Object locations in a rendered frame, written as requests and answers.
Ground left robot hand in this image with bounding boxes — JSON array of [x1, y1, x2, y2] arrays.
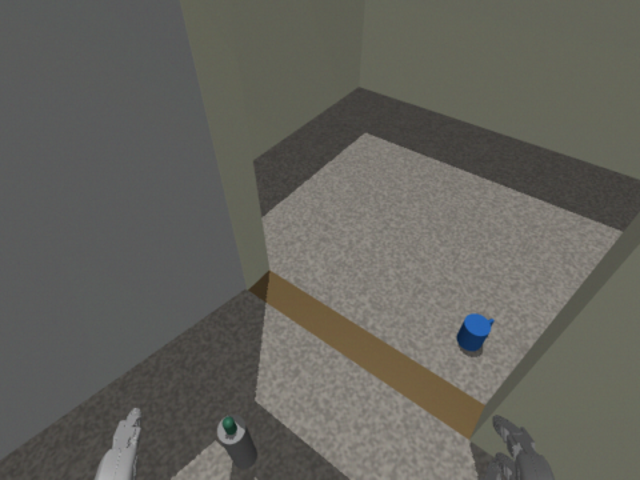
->
[[94, 408, 142, 480]]

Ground right robot hand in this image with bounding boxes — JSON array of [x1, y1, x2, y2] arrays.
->
[[479, 415, 555, 480]]

